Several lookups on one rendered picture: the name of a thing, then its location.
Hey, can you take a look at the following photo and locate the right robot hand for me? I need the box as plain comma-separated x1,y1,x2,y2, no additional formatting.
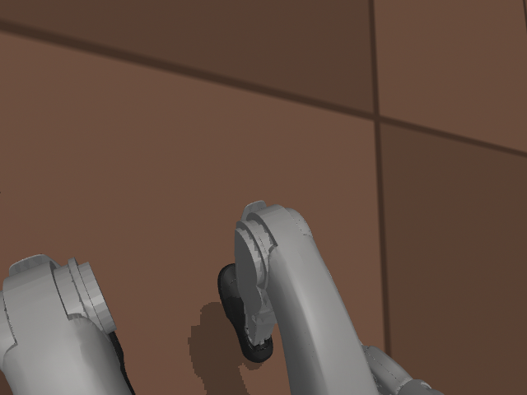
360,341,413,395

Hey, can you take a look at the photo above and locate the right robot arm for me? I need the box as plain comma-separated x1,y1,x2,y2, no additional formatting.
398,379,445,395

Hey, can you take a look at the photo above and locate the right robot foot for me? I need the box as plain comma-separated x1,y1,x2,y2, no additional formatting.
217,263,273,363

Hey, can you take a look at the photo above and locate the left robot foot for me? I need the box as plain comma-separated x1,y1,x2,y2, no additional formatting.
109,331,136,395

